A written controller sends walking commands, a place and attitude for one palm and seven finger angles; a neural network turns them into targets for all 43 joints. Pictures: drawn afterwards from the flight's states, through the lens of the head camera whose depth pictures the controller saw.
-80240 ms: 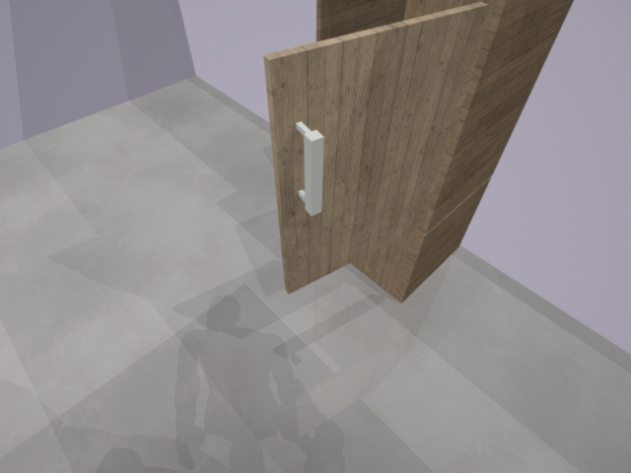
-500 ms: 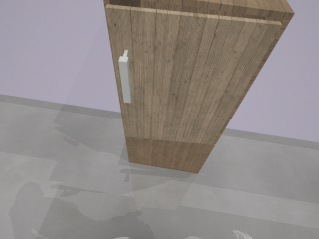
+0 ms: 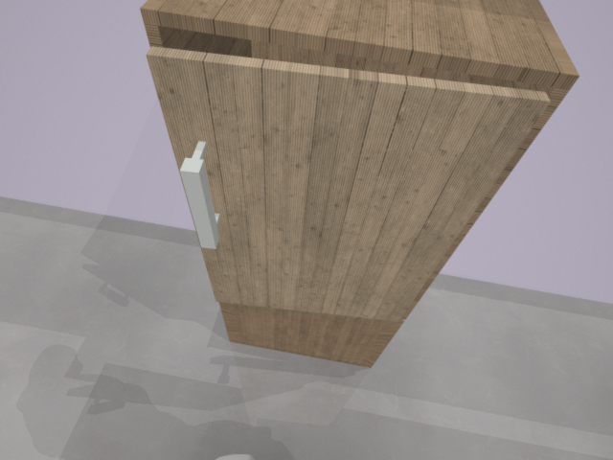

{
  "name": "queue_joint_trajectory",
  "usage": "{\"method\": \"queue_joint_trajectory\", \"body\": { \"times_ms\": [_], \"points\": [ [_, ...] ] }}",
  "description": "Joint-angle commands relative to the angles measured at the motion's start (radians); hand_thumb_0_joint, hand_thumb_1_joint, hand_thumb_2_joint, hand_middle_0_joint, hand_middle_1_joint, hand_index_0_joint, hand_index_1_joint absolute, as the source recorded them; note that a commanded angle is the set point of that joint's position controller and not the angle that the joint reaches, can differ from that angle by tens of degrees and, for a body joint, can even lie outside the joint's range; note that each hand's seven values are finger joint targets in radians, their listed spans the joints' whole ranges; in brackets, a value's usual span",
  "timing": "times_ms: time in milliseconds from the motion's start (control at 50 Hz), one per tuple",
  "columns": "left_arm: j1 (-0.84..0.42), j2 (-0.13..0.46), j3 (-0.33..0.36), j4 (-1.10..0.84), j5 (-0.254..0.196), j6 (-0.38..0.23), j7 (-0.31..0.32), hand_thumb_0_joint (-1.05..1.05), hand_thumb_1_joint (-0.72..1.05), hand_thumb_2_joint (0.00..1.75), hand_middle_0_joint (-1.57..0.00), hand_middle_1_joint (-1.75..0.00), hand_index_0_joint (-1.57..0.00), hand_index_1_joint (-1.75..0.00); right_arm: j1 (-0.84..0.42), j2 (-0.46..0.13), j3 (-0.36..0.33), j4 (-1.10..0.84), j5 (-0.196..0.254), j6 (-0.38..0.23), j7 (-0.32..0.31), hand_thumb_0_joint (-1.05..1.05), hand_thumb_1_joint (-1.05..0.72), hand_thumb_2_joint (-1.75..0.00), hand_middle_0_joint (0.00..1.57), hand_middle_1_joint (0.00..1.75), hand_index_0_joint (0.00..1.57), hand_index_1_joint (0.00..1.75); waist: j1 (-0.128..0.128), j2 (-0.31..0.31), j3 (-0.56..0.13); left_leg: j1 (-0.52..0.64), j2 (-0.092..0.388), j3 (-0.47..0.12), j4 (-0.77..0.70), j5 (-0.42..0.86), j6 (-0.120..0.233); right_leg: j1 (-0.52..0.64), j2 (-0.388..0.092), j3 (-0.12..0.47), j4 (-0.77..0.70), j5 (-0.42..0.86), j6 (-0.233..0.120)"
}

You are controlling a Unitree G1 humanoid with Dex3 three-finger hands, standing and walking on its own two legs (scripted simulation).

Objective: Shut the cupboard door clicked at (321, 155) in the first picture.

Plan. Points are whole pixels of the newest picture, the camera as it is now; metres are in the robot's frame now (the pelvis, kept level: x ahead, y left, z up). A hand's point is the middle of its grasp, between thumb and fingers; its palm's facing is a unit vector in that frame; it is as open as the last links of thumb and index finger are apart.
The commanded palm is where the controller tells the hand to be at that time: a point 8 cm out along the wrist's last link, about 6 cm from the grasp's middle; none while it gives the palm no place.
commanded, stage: come to a stop and stand still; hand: left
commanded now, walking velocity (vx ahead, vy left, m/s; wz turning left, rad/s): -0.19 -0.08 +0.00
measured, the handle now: (205, 198) +0.43 +0.19 +0.06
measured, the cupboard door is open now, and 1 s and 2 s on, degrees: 4 4 4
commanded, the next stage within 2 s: look again from close up in 0.96 s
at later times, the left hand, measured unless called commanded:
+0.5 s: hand out of the picture +0.03 +0.15 -0.17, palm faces +0.02 -0.98 -0.20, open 7.4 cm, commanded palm none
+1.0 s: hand out of the picture -0.09 +0.15 -0.17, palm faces +0.04 -0.99 -0.16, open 7.4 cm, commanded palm none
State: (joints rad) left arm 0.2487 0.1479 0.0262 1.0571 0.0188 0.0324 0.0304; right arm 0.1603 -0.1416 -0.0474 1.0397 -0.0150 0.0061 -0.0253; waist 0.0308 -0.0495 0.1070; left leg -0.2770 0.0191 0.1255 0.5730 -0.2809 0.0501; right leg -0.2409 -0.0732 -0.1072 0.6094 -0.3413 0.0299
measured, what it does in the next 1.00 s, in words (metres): steps on the spot: right foot, then left foot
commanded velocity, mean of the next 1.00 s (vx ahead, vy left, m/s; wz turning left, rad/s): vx -0.01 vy -0.01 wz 0.00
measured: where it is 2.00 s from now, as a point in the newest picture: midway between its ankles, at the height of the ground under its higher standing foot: outside the picture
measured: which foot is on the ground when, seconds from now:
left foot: down 0.00-0.26, up 0.28-0.48, down 0.50-1.00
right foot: up 0.00-0.22, down 0.24-1.00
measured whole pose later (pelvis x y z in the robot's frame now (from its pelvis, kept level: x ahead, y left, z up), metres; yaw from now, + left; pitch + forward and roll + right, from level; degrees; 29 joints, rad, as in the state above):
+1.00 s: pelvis -0.06 -0.01 +0.01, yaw +0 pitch -1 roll +0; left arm 0.32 0.14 0.00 1.14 0.01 0.02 0.02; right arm 0.28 -0.13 -0.01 1.13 -0.02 0.00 -0.02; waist 0.02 -0.02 0.04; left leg -0.17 0.00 0.07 0.40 -0.21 0.02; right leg -0.21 -0.05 -0.05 0.41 -0.18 0.02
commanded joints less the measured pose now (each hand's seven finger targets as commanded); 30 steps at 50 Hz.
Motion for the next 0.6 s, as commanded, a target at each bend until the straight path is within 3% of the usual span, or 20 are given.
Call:
{"method": "queue_joint_trajectory", "body": {
  "times_ms": [0, 60, 80, 140, 180, 200, 220, 240, 260, 300, 340, 380, 400, 440, 460, 480, 500, 520, 580],
  "points": [
    [0.024, 0.101, 0.038, -0.077, -0.008, 0.002, 0.014, 0.0, 0.9, 0.9, -0.2, -0.3, -0.2, -0.3, 0.073, -0.181, -0.038, -0.04, -0.008, 0.003, -0.025, 0.0, -0.9, -0.9, 0.2, 0.3, 0.2, 0.3, -0.037, 0.258, -0.142, 0.219, 0.312, -0.26, -0.176, 0.981, 0.162, -0.148, 0.021, 0.084, 0.299, -0.244, -0.004],
    [0.004, 0.084, 0.04, -0.094, -0.004, 0.0, 0.01, 0.0, 0.9, 0.9, -0.2, -0.3, -0.2, -0.3, 0.053, -0.199, -0.051, -0.063, -0.013, 0.01, -0.025, 0.0, -0.9, -0.9, 0.2, 0.3, 0.2, 0.3, -0.043, 0.165, -0.195, 0.29, 0.3, -0.225, -0.132, 0.964, 0.162, -0.19, 0.041, 0.098, 0.315, -0.198, -0.004],
    [-0.002, 0.084, 0.04, -0.102, -0.005, 0.0, 0.01, 0.0, 0.9, 0.9, -0.2, -0.3, -0.2, -0.3, 0.05, -0.202, -0.051, -0.066, -0.013, 0.011, -0.024, 0.0, -0.9, -0.9, 0.2, 0.3, 0.2, 0.3, -0.042, 0.174, -0.202, 0.277, 0.3, -0.217, -0.134, 0.935, 0.153, -0.169, 0.04, 0.102, 0.283, -0.179, -0.007],
    [0.017, 0.086, 0.037, -0.111, -0.001, -0.003, 0.007, 0.0, 0.9, 0.9, -0.2, -0.3, -0.2, -0.3, 0.03, -0.196, -0.051, -0.073, -0.014, 0.012, -0.015, 0.0, -0.9, -0.9, 0.2, 0.3, 0.2, 0.3, -0.027, 0.173, -0.203, 0.211, 0.277, -0.198, -0.138, 0.785, 0.119, -0.057, 0.04, 0.069, 0.082, -0.077, -0.016],
    [0.063, 0.105, 0.037, -0.1, 0.004, -0.012, 0.006, 0.0, 0.9, 0.9, -0.2, -0.3, -0.2, -0.3, 0.021, -0.187, -0.05, -0.071, -0.005, 0.014, -0.006, 0.0, -0.9, -0.9, 0.2, 0.3, 0.2, 0.3, -0.001, 0.132, -0.21, 0.125, 0.22, -0.168, -0.089, 0.542, 0.056, 0.088, 0.032, 0.046, -0.155, 0.159, -0.009],
    [0.061, 0.146, 0.038, -0.106, 0.01, -0.021, 0.009, 0.0, 0.9, 0.9, -0.2, -0.3, -0.2, -0.3, 0.032, -0.149, -0.044, -0.074, 0.002, 0.012, 0.001, 0.0, -0.9, -0.9, 0.2, 0.3, 0.2, 0.3, -0.004, 0.015, -0.191, 0.053, 0.149, -0.127, -0.022, 0.328, -0.002, 0.132, -0.045, 0.131, -0.254, 0.32, -0.021],
    [0.026, 0.209, 0.044, -0.112, 0.015, -0.027, 0.011, 0.0, 0.9, 0.9, -0.2, -0.3, -0.2, -0.3, 0.04, -0.094, -0.033, -0.09, 0.007, 0.016, 0.007, 0.0, -0.9, -0.9, 0.2, 0.3, 0.2, 0.3, -0.026, -0.17, -0.152, -0.074, 0.043, -0.044, 0.038, 0.013, -0.058, 0.143, -0.22, 0.293, -0.261, 0.512, -0.097],
    [0.016, 0.226, 0.043, -0.124, 0.012, -0.028, 0.008, 0.0, 0.9, 0.9, -0.2, -0.3, -0.2, -0.3, 0.022, -0.086, -0.027, -0.096, 0.004, 0.029, 0.006, 0.0, -0.9, -0.9, 0.2, 0.3, 0.2, 0.3, -0.012, -0.153, -0.122, -0.077, 0.01, -0.067, 0.146, -0.23, -0.075, 0.067, -0.313, 0.314, -0.274, 0.627, -0.192],
    [0.0, 0.22, 0.043, -0.131, 0.014, -0.029, 0.01, 0.0, 0.9, 0.9, -0.2, -0.3, -0.2, -0.3, -0.006, -0.078, -0.027, -0.095, -0.001, 0.045, 0.003, 0.0, -0.9, -0.9, 0.2, 0.3, 0.2, 0.3, -0.007, -0.189, -0.123, -0.078, 0.019, -0.108, 0.248, -0.289, -0.069, 0.025, -0.291, 0.321, -0.277, 0.62, -0.225],
    [-0.063, 0.188, 0.033, -0.137, 0.012, -0.029, 0.009, 0.0, 0.9, 0.9, -0.2, -0.3, -0.2, -0.3, 0.012, -0.09, -0.025, -0.066, 0.001, 0.047, 0.002, 0.0, -0.9, -0.9, 0.2, 0.3, 0.2, 0.3, -0.034, -0.151, -0.091, -0.103, 0.013, -0.12, 0.35, -0.237, -0.075, 0.029, -0.222, 0.255, -0.25, 0.645, -0.229],
    [-0.071, 0.19, 0.033, -0.137, 0.011, -0.031, 0.01, 0.0, 0.9, 0.9, -0.2, -0.3, -0.2, -0.3, 0.031, -0.084, -0.018, -0.052, 0.006, 0.039, 0.004, 0.0, -0.9, -0.9, 0.2, 0.3, 0.2, 0.3, -0.035, -0.104, -0.099, -0.086, 0.017, -0.103, 0.286, -0.217, -0.084, 0.063, -0.199, 0.209, -0.226, 0.675, -0.219],
    [-0.05, 0.202, 0.036, -0.128, 0.011, -0.031, 0.008, 0.0, 0.9, 0.9, -0.2, -0.3, -0.2, -0.3, 0.038, -0.073, -0.012, -0.046, 0.007, 0.033, 0.006, 0.0, -0.9, -0.9, 0.2, 0.3, 0.2, 0.3, -0.026, -0.105, -0.106, -0.047, 0.01, -0.079, 0.158, -0.173, -0.092, 0.078, -0.182, 0.21, -0.216, 0.624, -0.203],
    [-0.048, 0.205, 0.036, -0.12, 0.007, -0.03, 0.008, 0.0, 0.9, 0.9, -0.2, -0.3, -0.2, -0.3, 0.057, -0.071, -0.01, -0.038, 0.007, 0.031, 0.005, 0.0, -0.9, -0.9, 0.2, 0.3, 0.2, 0.3, -0.03, -0.113, -0.118, -0.01, 0.012, -0.073, 0.075, -0.128, -0.093, 0.074, -0.175, 0.216, -0.21, 0.56, -0.192],
    [-0.064, 0.188, 0.032, -0.108, -0.003, -0.028, 0.007, 0.0, 0.9, 0.9, -0.2, -0.3, -0.2, -0.3, 0.113, -0.066, -0.004, -0.007, 0.005, 0.016, 0.004, 0.0, -0.9, -0.9, 0.2, 0.3, 0.2, 0.3, -0.052, -0.069, -0.127, 0.132, 0.023, -0.076, -0.164, 0.061, -0.088, 0.02, -0.137, 0.192, -0.176, 0.388, -0.125],
    [-0.047, 0.157, 0.027, -0.109, -0.009, -0.024, 0.002, 0.0, 0.9, 0.9, -0.2, -0.3, -0.2, -0.3, 0.109, -0.097, -0.005, -0.003, -0.001, 0.006, 0.001, 0.0, -0.9, -0.9, 0.2, 0.3, 0.2, 0.3, -0.037, 0.044, -0.126, 0.177, 0.08, -0.144, -0.198, 0.166, -0.062, -0.036, -0.085, 0.169, -0.159, 0.273, -0.075],
    [-0.041, 0.133, 0.021, -0.107, -0.011, -0.021, -0.001, 0.0, 0.9, 0.9, -0.2, -0.3, -0.2, -0.3, 0.078, -0.124, -0.002, -0.009, -0.006, 0.0, 0.0, 0.0, -0.9, -0.9, 0.2, 0.3, 0.2, 0.3, -0.017, 0.119, -0.108, 0.103, 0.152, -0.203, -0.224, 0.201, -0.032, -0.008, -0.04, 0.135, -0.184, 0.172, -0.035],
    [-0.036, 0.121, 0.021, -0.1, -0.006, -0.017, -0.002, 0.0, 0.9, 0.9, -0.2, -0.3, -0.2, -0.3, 0.041, -0.129, 0.0, -0.014, -0.007, 0.001, 0.002, 0.0, -0.9, -0.9, 0.2, 0.3, 0.2, 0.3, -0.002, 0.128, -0.087, 0.022, 0.159, -0.212, -0.244, 0.101, -0.025, 0.032, -0.024, 0.121, -0.213, 0.094, -0.02],
    [-0.047, 0.125, 0.023, -0.085, -0.003, -0.012, -0.001, 0.0, 0.9, 0.9, -0.2, -0.3, -0.2, -0.3, 0.033, -0.12, 0.003, -0.01, -0.006, -0.002, 0.004, 0.0, -0.9, -0.9, 0.2, 0.3, 0.2, 0.3, -0.004, 0.169, -0.064, -0.027, 0.141, -0.214, -0.275, 0.036, -0.028, 0.064, -0.018, 0.11, -0.2, 0.095, -0.017],
    [-0.007, 0.122, 0.016, -0.052, -0.004, -0.017, -0.004, 0.0, 0.9, 0.9, -0.2, -0.3, -0.2, -0.3, 0.053, -0.111, 0.007, 0.001, -0.004, -0.007, 0.001, 0.0, -0.9, -0.9, 0.2, 0.3, 0.2, 0.3, 0.001, 0.141, -0.086, -0.017, 0.119, -0.202, -0.298, -0.011, -0.031, 0.101, -0.024, 0.116, -0.222, 0.129, -0.022]
  ]
}}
